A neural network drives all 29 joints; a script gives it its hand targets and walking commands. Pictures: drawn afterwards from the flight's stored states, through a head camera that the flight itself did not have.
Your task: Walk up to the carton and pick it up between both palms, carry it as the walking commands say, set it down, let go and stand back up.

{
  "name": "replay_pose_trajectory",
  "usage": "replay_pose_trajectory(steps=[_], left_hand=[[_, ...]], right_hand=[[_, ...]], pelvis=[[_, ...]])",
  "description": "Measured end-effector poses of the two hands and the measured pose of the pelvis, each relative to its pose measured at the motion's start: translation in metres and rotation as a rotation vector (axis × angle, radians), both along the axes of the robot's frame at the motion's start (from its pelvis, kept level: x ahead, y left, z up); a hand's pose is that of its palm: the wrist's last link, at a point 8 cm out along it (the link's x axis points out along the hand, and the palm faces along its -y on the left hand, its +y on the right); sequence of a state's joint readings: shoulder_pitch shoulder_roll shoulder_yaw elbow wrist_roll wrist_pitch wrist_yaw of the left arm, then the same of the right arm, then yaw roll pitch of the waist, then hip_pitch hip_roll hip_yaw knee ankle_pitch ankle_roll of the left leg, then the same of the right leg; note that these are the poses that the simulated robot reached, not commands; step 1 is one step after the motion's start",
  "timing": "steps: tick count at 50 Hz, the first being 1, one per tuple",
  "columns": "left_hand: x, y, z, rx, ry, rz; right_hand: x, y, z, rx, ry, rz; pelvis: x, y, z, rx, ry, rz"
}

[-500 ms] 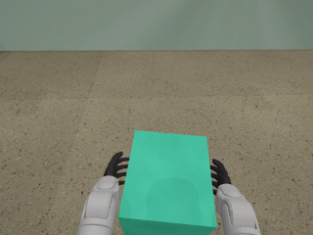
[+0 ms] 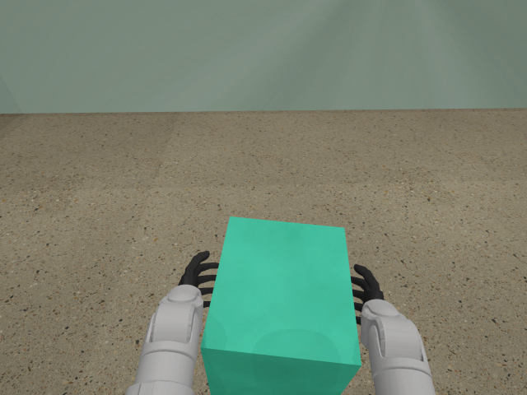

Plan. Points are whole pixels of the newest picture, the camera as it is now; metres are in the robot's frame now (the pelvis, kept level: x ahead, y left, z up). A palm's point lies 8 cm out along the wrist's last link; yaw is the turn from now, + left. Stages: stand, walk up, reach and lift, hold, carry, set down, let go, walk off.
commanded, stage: hold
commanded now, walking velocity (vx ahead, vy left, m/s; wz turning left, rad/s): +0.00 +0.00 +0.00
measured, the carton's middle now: (277, 317) +0.30 -0.03 -0.03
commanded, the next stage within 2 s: set down in 0.16 s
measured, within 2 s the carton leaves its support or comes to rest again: neither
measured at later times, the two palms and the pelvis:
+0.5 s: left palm (183, 298) +0.32 +0.13 +0.00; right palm (353, 310) +0.29 -0.15 +0.00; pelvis +0.02 +0.01 +0.00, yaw -1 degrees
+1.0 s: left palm (196, 318) +0.33 +0.12 -0.08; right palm (348, 329) +0.30 -0.16 -0.09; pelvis -0.01 +0.01 -0.04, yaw +1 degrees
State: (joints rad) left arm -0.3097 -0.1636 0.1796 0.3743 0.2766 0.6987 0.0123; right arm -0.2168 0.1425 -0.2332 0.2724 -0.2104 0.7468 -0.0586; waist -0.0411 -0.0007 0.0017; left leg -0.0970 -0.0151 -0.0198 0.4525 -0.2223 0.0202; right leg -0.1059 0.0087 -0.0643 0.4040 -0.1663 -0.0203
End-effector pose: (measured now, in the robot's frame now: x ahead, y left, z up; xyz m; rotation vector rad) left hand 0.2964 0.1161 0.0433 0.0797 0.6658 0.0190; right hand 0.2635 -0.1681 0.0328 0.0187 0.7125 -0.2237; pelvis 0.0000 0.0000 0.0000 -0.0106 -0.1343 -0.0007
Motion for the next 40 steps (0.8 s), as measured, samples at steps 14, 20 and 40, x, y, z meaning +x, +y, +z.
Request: replay_pose_trajectory(steps=[14,20,40], left_hand=[[0.01,0.009,-0.012,-0.024,0.032,0.03],[0.019,0.015,-0.024,-0.024,0.043,0.03],[0.027,0.016,-0.088,-0.04,0.067,0.043]], right_hand=[[0.014,0.009,-0.01,-0.001,0.033,0.011],[0.023,0.014,-0.021,-0.015,0.046,0.026],[0.027,0.017,-0.087,0.005,0.069,-0.001]], pelvis=[[0.002,0.004,-0.002,-0.003,0.011,-0.011],[0.009,0.01,-0.002,-0.002,0.037,-0.017],[0.011,0.02,-0.017,0.004,0.223,0.025]])
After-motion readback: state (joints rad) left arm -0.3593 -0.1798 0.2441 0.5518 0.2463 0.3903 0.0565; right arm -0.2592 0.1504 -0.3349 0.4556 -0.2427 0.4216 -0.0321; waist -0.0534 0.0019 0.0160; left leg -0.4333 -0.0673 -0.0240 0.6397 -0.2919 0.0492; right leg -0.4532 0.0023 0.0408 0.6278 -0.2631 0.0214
